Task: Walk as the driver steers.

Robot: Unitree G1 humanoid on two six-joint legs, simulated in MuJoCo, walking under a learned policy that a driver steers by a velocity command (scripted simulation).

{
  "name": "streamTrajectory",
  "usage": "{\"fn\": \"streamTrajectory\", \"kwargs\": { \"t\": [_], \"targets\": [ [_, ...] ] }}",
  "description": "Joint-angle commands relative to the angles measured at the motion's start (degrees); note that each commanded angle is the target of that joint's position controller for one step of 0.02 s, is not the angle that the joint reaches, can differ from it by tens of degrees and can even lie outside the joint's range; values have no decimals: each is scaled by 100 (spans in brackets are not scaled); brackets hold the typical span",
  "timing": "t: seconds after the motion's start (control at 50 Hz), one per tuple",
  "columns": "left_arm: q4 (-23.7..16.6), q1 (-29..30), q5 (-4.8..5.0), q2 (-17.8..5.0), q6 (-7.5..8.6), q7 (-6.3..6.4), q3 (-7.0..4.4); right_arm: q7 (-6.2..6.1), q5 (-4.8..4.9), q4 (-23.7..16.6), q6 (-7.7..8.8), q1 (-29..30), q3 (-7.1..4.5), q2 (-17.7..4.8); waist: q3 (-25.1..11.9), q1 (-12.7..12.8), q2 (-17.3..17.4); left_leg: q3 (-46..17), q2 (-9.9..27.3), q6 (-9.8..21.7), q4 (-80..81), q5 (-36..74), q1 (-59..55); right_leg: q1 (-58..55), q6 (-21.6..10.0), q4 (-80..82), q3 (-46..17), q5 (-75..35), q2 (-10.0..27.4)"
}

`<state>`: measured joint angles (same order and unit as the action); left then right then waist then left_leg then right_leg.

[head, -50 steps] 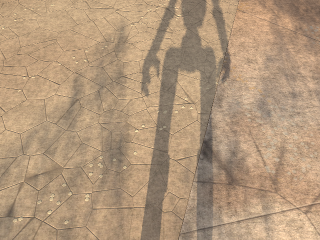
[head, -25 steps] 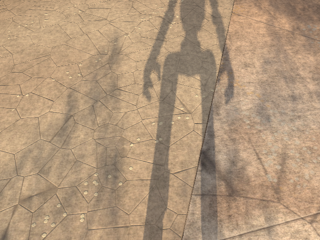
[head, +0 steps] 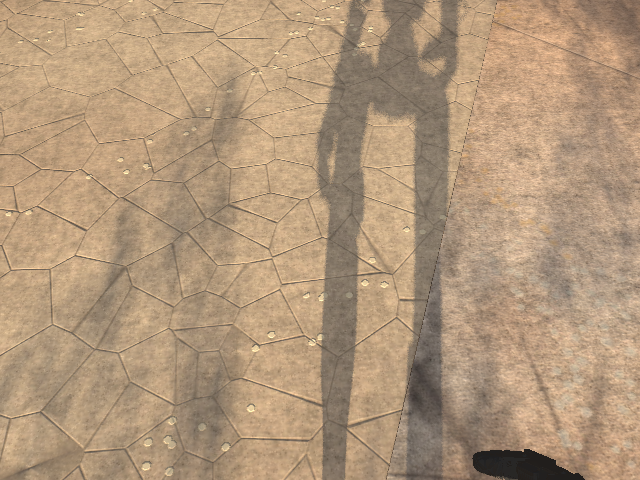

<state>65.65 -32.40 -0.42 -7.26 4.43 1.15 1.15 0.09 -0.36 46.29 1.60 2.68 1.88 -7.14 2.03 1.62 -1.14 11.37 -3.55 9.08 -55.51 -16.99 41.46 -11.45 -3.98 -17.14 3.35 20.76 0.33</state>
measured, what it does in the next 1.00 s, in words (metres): walks ahead: right foot 0.08 m lower, then left foot 0.08 m higher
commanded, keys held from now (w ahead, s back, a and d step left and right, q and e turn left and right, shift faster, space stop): w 1.00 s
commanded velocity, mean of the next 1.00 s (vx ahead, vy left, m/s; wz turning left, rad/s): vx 0.50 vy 0.00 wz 0.00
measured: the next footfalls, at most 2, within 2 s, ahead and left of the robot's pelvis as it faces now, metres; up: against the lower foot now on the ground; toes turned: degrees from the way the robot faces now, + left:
right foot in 0.62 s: +0.57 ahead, -0.15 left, +0.00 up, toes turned -1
left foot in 0.98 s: +0.91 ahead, +0.07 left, +0.08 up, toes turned +4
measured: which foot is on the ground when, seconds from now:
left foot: down 0.00-0.62, up 0.64-0.96, down 0.98-1.00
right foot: down 0.00-0.02, up 0.04-0.60, down 0.62-0.98, up 1.00-1.00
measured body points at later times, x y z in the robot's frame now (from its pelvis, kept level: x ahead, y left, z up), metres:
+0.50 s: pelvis +0.33 +0.00 +0.06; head +0.36 -0.01 +0.51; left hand +0.55 +0.20 -0.04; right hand +0.23 -0.21 -0.09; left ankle +0.14 +0.06 -0.65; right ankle +0.50 -0.14 -0.66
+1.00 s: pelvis +0.74 -0.03 +0.00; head +0.76 -0.03 +0.45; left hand +0.66 +0.20 -0.14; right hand +0.99 -0.19 -0.07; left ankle +0.87 +0.06 -0.66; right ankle +0.54 -0.15 -0.71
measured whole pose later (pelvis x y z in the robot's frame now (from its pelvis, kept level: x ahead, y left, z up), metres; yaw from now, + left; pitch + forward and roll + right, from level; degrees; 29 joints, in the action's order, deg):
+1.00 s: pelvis +0.74 -0.03 +0.00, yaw -1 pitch +4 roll +0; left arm 60.8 -29.0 -3.1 -10.3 6.4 -1.9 -0.8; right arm 1.7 -1.6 38.1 3.8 -0.3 4.2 -7.8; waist -2.8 3.4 -0.3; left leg 6.2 1.0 6.5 -57.4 -18.6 44.7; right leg -2.2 -1.2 -24.2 0.8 20.8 1.6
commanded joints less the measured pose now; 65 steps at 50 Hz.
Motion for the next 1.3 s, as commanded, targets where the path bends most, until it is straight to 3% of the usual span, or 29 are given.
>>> {"fn": "streamTrajectory", "kwargs": {
  "t": [0.02,0.04,0.1,0.14,0.34,0.36,0.42,0.44,0.46,0.48,0.6,0.62,0.64,0.66,0.68,0.7,0.72,0.74,0.8,0.82,0.84,0.92,0.94,0.98,1.0,1.02,1.04,1.12,1.3],
  "targets": [
    [-515,-64,176,-1135,57,-149,-284,-128,-53,710,18,-2766,-554,-1281,-1235,-1425,128,-2584,881,968,2015,-1077,-4971,3510,34,-4945,-7,-5154,222],
    [-901,570,115,-993,97,-230,-325,-108,-103,826,3,-2779,-629,-1488,-1533,-1332,833,-5023,2122,1402,3159,-698,-4833,4178,68,-7050,-369,-245,-601],
    [-1468,1158,-21,-751,-21,-240,-404,-147,-196,885,162,-1559,-525,-812,227,-261,-516,-3842,1838,606,3731,-760,-2424,4504,-233,-6437,-1033,-672,275],
    [-1412,794,-74,-601,-239,-159,-404,-160,-171,1064,323,-1530,-408,-347,335,101,-73,-2833,1474,357,3877,-98,-1792,4001,-107,-5855,-991,-599,340],
    [-2364,3052,-106,-849,-278,-329,-427,-169,-119,1325,525,-2700,-503,-962,263,-298,302,-1544,1044,257,4502,2200,-3790,4892,330,-2729,-257,-2418,358],
    [-2281,3060,-633,-102,-211,-440,-168,189,-844,1822,733,-3566,-169,-142,-326,-337,392,-1552,1170,310,4021,2421,-4630,5112,121,-2441,-1340,-3210,709],
    [-2369,3738,-519,-804,-223,-463,-376,439,-553,1738,750,-3492,-221,-644,167,-369,188,-1460,1245,399,4138,3141,-4956,5349,-18,-1605,-640,-2999,458],
    [-2542,4010,-34,-1206,-134,-392,-454,2,16,1313,604,-2959,-486,-1250,609,-653,261,-1530,1153,207,4381,3084,-4650,5164,135,-1481,256,-2643,165],
    [-2684,4483,34,-985,-98,-392,-402,-176,-17,1432,537,-3295,-412,-1133,808,-842,179,-1619,1231,112,4292,2877,-4571,5040,217,-1319,17,-2684,311],
    [-2598,4339,-450,-351,-252,-409,-221,155,-674,2136,556,-4361,-132,-572,260,-472,186,-1488,1327,55,3963,3973,-5388,4986,65,-1040,-801,-2846,522],
    [-1497,1784,-105,-1281,-301,-161,-562,518,-560,1787,304,-3468,-411,-1508,-148,723,51,-1299,1122,-618,2112,7279,-4617,1486,-209,-265,-346,-3414,72],
    [-1091,219,-176,-1379,-297,-127,-593,563,-543,1476,267,-3029,-361,-1398,-972,1237,-229,-1209,647,-762,310,5581,-2817,-1109,-744,-843,-546,-4274,555],
    [-592,-400,-328,-2230,-41,-164,-896,-35,204,1030,379,-1996,-484,-808,-430,1165,-1189,-585,-574,-693,-2903,-2011,-604,-1842,-898,-1615,-1073,-9051,1770],
    [-489,-1989,-415,-1591,-52,-258,-640,596,-529,1307,364,-4400,-75,-419,-3815,1099,-1374,-1923,-533,-802,-4424,-2559,-288,-4655,-2354,-1949,-2930,-7361,2397],
    [-228,-1710,-604,-1514,39,-211,-727,672,-315,898,454,-2705,-293,-640,-1256,1414,-940,-1775,-387,-796,-5379,-2452,1600,-3242,-1974,-1353,-2767,-6291,2088],
    [-481,-141,-229,-1344,64,-193,-700,25,369,278,536,-1157,-374,-706,-216,806,-664,-1378,33,-431,-4712,-1220,1977,-1429,-1222,-867,-2123,-5816,1913],
    [-540,2,-455,-1020,31,-204,-531,349,-293,134,481,-1898,-298,-859,-423,672,-212,-1390,389,-352,-5550,-2236,1925,-900,-1762,-208,-2148,-4557,2373],
    [-202,-284,-400,-720,-32,-210,-408,403,-373,64,412,-1872,-303,-616,-259,324,-120,-1338,492,-64,-6118,-2127,1855,315,-1843,-34,-2290,-4608,2315],
    [-635,1603,-466,-345,145,-312,-189,410,-354,-619,102,-1617,100,213,344,-708,26,-1448,1034,394,-5096,-1691,1673,3373,-1390,1151,-1266,-2163,1698],
    [-706,1426,-34,-1162,268,-273,-325,156,43,-1045,35,-518,-19,-90,858,-628,-188,-632,710,-135,-3925,-919,1332,3802,-716,1758,-799,-1899,1216],
    [-1122,2400,-596,-673,391,-294,-183,282,-152,-912,88,-1334,98,-190,-26,-990,307,-1193,1226,268,-2684,79,-436,5152,-691,1400,-231,-1015,571],
    [-1097,845,-157,-1861,435,-299,-441,545,-303,-1179,-60,-429,199,-533,144,-483,-210,-271,411,-627,-623,452,-1074,3718,-1060,1151,-495,-4864,939],
    [-598,167,287,-1505,265,-210,-401,112,-115,-950,42,-757,64,-524,13,-371,-382,317,145,-331,-225,-37,-807,1942,-675,375,-340,-7754,996],
    [-473,-294,31,-1423,167,-83,-424,-113,-45,-634,296,-2334,-106,-1018,-1132,-945,-970,-479,16,21,635,-163,-2326,1126,-182,-2298,-361,-8278,1052],
    [-699,-1327,-1045,-764,310,-626,-162,140,-100,-224,249,-3272,-248,-1659,-2698,-718,476,-2841,1460,1330,865,2804,-5643,3160,-39,-3724,-605,-5255,749],
    [-745,-112,117,-744,383,-400,-264,-26,165,-231,211,-3472,-663,-2413,-2917,-1354,1605,-6264,2705,1897,3135,2077,-5622,4370,384,-6520,-941,-12,-832],
    [-1021,466,351,-1130,436,-395,-375,-34,203,-245,317,-2970,-494,-2039,-2094,-1079,957,-6450,2628,1529,3502,833,-5058,5326,305,-7547,-1699,201,-621],
    [-1818,1648,274,-824,77,-116,-341,190,14,183,554,-1600,-196,-519,-168,-31,211,-3079,1806,437,3781,650,-1894,5109,-97,-6927,-919,-342,304],
    [-2472,3120,136,-622,103,-267,-178,-148,257,565,553,-2196,-520,-1522,-386,-229,415,-1189,1292,254,4611,1607,-2822,4182,298,-2024,-185,-2190,205]
  ]
}}
Velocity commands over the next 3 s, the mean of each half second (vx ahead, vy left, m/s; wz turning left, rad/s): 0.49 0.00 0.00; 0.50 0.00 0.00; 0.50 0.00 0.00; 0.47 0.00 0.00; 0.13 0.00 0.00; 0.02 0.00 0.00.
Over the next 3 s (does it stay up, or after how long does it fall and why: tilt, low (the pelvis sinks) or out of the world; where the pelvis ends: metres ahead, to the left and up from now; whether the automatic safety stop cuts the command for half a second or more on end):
stays up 1.46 -0.02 0.08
